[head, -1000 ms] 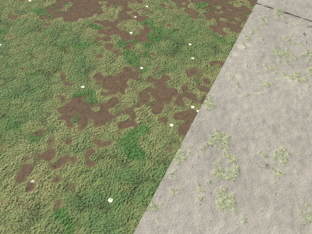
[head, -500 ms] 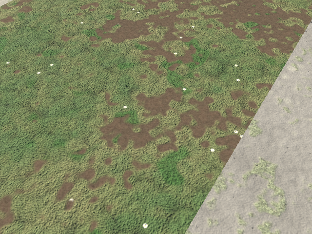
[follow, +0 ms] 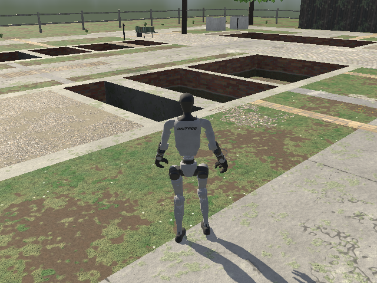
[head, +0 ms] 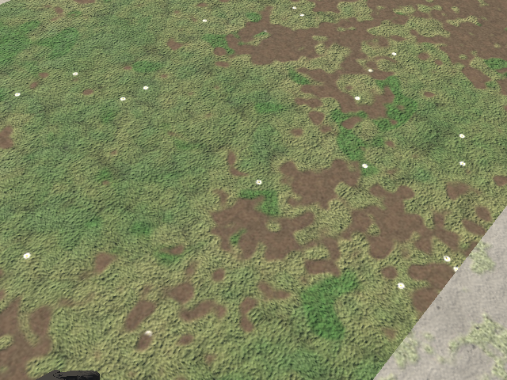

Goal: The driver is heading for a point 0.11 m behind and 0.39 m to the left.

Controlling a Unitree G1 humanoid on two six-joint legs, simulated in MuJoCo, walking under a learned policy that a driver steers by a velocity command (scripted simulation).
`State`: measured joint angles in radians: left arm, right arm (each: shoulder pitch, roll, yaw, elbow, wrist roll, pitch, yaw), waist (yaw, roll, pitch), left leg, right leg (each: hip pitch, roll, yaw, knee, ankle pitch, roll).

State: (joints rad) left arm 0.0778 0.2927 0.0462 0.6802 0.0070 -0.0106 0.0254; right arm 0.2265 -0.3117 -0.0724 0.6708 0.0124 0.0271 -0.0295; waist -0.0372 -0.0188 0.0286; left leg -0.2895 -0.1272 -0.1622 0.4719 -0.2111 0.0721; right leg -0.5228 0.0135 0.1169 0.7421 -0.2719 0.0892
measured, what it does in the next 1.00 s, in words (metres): walks ahead, turning left: right foot, then left foot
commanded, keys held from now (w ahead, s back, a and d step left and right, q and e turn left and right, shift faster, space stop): q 0.22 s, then w+q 0.54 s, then q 0.24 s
